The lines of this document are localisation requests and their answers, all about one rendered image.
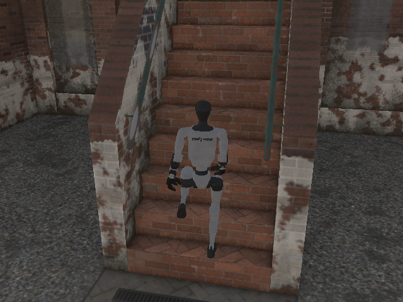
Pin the right robot forearm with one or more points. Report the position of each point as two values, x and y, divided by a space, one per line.
222 164

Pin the robot right hand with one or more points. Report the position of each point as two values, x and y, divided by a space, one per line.
217 173

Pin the left robot forearm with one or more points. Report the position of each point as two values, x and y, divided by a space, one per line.
173 168

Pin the robot right shin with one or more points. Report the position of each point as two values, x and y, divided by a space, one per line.
213 226

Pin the robot shin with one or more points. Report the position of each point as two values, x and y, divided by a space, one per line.
213 226
184 193

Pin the robot right upper arm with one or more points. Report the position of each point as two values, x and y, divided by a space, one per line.
223 144

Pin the robot left upper arm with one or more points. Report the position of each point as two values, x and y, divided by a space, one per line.
179 144

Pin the robot left hand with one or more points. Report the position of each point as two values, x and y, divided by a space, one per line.
173 181

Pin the robot left shin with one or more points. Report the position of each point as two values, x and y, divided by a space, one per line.
184 193

